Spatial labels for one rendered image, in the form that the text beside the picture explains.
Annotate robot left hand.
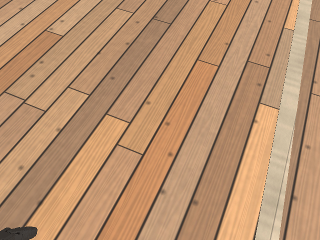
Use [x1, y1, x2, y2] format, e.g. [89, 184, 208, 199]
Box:
[0, 226, 38, 240]

